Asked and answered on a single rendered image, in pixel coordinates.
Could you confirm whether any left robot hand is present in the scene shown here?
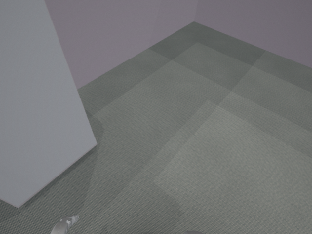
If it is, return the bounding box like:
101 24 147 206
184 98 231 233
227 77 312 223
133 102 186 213
50 214 79 234

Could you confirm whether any fridge door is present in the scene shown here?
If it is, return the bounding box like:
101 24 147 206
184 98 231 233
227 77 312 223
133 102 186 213
0 0 97 206

